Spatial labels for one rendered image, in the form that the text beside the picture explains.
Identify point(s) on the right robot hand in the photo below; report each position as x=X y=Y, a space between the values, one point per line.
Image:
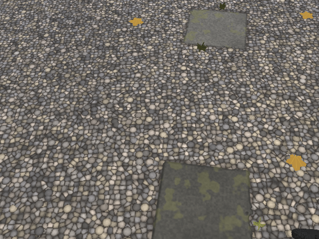
x=303 y=233

